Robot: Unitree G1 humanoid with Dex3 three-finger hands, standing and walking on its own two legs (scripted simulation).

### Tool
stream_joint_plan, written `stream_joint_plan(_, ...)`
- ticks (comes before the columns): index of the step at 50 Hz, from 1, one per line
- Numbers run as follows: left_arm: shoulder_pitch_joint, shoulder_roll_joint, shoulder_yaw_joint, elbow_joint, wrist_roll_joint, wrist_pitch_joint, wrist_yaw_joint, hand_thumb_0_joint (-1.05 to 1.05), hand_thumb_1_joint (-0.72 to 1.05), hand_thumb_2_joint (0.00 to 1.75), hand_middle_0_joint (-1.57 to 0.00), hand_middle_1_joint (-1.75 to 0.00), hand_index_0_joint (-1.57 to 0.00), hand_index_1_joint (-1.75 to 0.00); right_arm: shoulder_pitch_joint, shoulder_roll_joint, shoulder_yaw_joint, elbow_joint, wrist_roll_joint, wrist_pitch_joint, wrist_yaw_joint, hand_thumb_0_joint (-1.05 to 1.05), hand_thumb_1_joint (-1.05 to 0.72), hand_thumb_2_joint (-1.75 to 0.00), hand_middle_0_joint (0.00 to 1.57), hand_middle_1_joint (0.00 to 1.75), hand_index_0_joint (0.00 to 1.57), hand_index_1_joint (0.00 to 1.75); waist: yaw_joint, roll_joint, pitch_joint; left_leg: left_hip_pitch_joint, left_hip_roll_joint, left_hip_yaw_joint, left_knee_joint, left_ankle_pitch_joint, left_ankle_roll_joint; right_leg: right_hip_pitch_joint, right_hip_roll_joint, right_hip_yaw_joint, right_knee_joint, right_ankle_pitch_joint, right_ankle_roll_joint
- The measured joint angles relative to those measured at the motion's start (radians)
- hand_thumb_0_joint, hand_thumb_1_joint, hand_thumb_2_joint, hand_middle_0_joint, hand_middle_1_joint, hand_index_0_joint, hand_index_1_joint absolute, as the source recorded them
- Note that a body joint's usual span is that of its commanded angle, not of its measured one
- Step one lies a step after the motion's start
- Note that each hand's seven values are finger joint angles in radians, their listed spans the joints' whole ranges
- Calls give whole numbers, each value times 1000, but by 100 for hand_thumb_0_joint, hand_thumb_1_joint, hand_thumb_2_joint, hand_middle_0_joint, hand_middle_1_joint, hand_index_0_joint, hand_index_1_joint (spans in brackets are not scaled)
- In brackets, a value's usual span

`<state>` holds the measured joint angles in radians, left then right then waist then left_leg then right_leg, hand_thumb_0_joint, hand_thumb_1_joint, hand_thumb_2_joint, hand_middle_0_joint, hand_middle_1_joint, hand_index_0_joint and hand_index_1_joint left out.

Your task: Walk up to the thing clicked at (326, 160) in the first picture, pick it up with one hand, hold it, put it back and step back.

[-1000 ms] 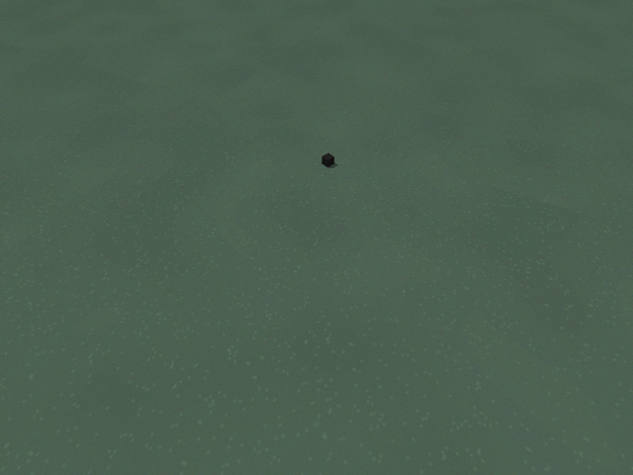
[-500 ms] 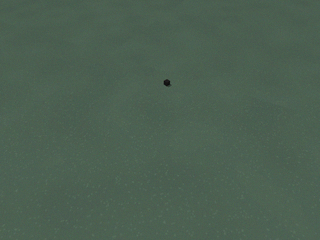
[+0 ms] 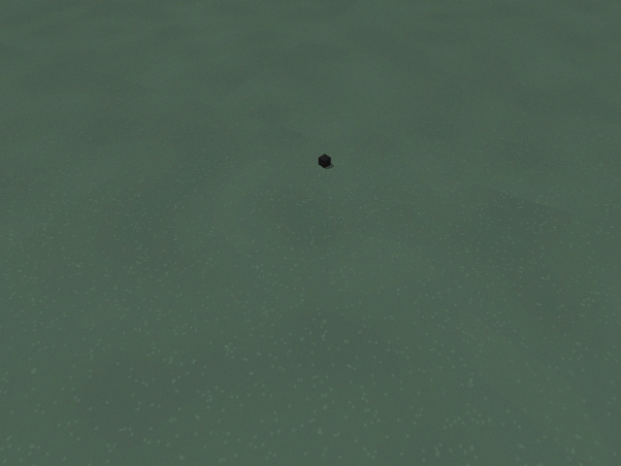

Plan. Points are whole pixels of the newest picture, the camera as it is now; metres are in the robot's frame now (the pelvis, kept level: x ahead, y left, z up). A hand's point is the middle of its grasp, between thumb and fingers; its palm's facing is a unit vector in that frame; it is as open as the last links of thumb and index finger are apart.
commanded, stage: stand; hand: left
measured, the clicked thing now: (324, 161) +1.72 -0.06 -0.76
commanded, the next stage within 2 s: walk up in 0.12 s
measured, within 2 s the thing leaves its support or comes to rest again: neither
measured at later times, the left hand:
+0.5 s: hand (164, 464) +0.18 +0.22 -0.14, palm faces -0.07 -0.89 -0.45, open 7.4 cm
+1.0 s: hand (218, 338) +0.39 +0.18 -0.17, palm faces -0.17 -0.93 -0.34, open 7.4 cm
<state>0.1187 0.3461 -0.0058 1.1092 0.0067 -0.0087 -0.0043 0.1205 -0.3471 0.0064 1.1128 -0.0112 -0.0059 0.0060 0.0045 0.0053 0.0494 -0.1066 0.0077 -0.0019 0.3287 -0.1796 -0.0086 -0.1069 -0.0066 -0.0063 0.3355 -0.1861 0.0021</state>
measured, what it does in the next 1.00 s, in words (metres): walks ahead: right foot, then left foot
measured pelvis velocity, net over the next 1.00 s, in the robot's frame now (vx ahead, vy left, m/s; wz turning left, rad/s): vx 0.32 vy -0.08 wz -0.15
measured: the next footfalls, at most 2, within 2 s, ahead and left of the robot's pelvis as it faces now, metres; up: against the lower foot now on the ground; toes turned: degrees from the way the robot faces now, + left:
right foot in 0.42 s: +0.17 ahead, -0.21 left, +0.00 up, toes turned -11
left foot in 0.86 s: +0.44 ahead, +0.02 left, +0.00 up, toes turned -1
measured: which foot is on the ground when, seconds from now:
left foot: down 0.00-0.44, up 0.46-0.84, down 0.86-1.00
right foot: down 0.00-0.18, up 0.20-0.40, down 0.42-0.90, up 0.92-1.00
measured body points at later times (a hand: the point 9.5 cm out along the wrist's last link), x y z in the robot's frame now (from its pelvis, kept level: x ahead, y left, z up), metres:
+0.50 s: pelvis +0.08 -0.08 -0.03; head +0.07 -0.10 +0.42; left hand +0.19 +0.26 -0.11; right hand +0.10 -0.43 -0.15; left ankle +0.01 +0.09 -0.71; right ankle +0.13 -0.20 -0.75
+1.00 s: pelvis +0.32 -0.08 -0.02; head +0.34 -0.06 +0.43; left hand +0.40 +0.23 -0.15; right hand +0.39 -0.41 -0.11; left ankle +0.40 +0.02 -0.75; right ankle +0.22 -0.21 -0.67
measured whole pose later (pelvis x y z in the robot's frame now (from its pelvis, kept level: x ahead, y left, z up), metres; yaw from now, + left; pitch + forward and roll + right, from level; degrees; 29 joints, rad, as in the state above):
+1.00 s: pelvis +0.32 -0.08 -0.02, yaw -9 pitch -2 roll +0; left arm 0.33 0.44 0.03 0.93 -0.01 -0.06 -0.05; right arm 0.19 -0.38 -0.07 0.86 -0.02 -0.08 0.08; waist 0.01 -0.05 0.06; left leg -0.32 0.06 0.12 0.57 -0.21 0.03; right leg -0.34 -0.01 0.05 1.12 -0.39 -0.05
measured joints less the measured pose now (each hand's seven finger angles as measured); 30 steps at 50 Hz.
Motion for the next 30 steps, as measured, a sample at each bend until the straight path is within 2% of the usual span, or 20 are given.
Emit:
stream_joint_plan(6, 0, 1, 0, -2, 1, 0, -1, 1, 90, 90, -20, -30, -20, -30, -1, -1, -1, 1, 0, 0, 1, 1, -90, -90, 20, 30, 21, 30, 1, 1, 0, -2, 1, 0, -1, 0, -1, -2, 1, 0, 0, 0, -1)
stream_joint_plan(7, 9, 1, 11, -13, 8, 2, -11, 1, 90, 90, -20, -30, -20, -30, 5, 0, -10, -8, -7, -1, 9, 1, -90, -90, 20, 30, 21, 30, 3, 0, -5, -12, 1, 4, 20, -36, 8, -15, 2, 3, 22, -33, -7)
stream_joint_plan(9, 44, 12, 36, -38, 22, 0, -38, 1, 90, 90, -20, -30, -20, -30, 31, -2, -35, -36, -21, -18, 29, 1, -90, -90, 20, 30, 21, 30, 9, -10, -29, -34, -1, 21, 79, -154, 33, -60, 2, 21, 118, -172, -26)
stream_joint_plan(10, 60, 20, 46, -46, 26, 2, -48, 1, 90, 90, -20, -30, -20, -30, 45, -6, -47, -52, -25, -28, 36, 1, -90, -90, 20, 30, 21, 30, 10, -14, -42, -39, -2, 31, 90, -175, 43, -93, 0, 23, 184, -215, -31)
stream_joint_plan(12, 76, 36, 59, -56, 34, 9, -60, 1, 90, 90, -20, -30, -20, -30, 66, -19, -68, -82, -32, -49, 43, 1, -90, -90, 20, 30, 21, 30, 2, -11, -48, -34, 9, 46, 77, -129, 52, -179, 1, 20, 344, -247, -33)
stream_joint_plan(15, 83, 72, 70, -78, 31, 6, -82, 1, 90, 90, -20, -30, -20, -30, 102, -39, -85, -106, -35, -61, 45, 0, -90, -90, 20, 30, 21, 30, -13, -16, -36, 3, 23, 60, 40, -86, 45, -276, -28, 22, 456, -245, -24)
stream_joint_plan(19, 101, 101, 86, -113, 27, -5, -106, 1, 90, 90, -20, -30, -20, -30, 134, -87, -102, -101, -46, -44, 54, 1, -90, -90, 20, 30, 21, 30, -14, -2, -32, 61, 58, 84, 47, -127, 8, -298, -76, 4, 359, -181, -10)
stream_joint_plan(21, 115, 114, 94, -126, 27, -18, -107, 1, 90, 90, -20, -30, -20, -30, 142, -109, -108, -100, -47, -33, 57, 1, -90, -90, 20, 30, 21, 30, -11, 8, -36, 64, 82, 92, 123, -197, 7, -262, -83, -19, 272, -109, -8)
stream_joint_plan(22, 120, 119, 100, -133, 28, -30, -103, 1, 90, 90, -20, -30, -20, -30, 145, -120, -109, -101, -47, -27, 55, 1, -90, -90, 20, 30, 21, 30, -8, 23, -35, 42, 104, 81, 211, -256, 29, -251, -68, -34, 267, -36, -4)
stream_joint_plan(23, 121, 119, 107, -142, 31, -43, -92, 1, 90, 90, -20, -30, -20, -30, 146, -128, -109, -101, -45, -20, 51, 1, -90, -90, 20, 30, 21, 30, -4, 43, -32, -8, 117, 44, 352, -313, 43, -256, -48, -51, 306, -33, -5)
stream_joint_plan(24, 125, 114, 109, -152, 31, -52, -82, 1, 90, 90, -20, -30, -20, -30, 143, -130, -107, -97, -39, -9, 47, 1, -90, -90, 20, 30, 21, 30, 5, 54, -33, -67, 103, 3, 496, -330, 45, -255, -34, -61, 336, -62, -10)
stream_joint_plan(25, 132, 105, 105, -158, 27, -56, -75, 1, 90, 90, -20, -30, -20, -30, 136, -130, -104, -93, -33, -1, 47, 1, -90, -90, 20, 30, 21, 30, 14, 62, -34, -123, 81, -23, 612, -316, 42, -240, -23, -67, 337, -82, -19)
stream_joint_plan(27, 150, 83, 91, -161, 17, -58, -69, 1, 90, 90, -20, -30, -20, -30, 118, -127, -97, -93, -23, 0, 54, 1, -90, -90, 20, 30, 20, 30, 24, 78, -33, -221, 56, -29, 741, -244, 37, -184, -4, -77, 282, -87, -32)
stream_joint_plan(30, 180, 59, 72, -158, 9, -61, -65, 1, 90, 90, -20, -30, -20, -30, 101, -113, -85, -122, -13, -19, 72, 1, -90, -90, 20, 30, 20, 30, 30, 82, -32, -329, 57, 1, 728, -149, 28, -93, 15, -81, 167, -63, -41)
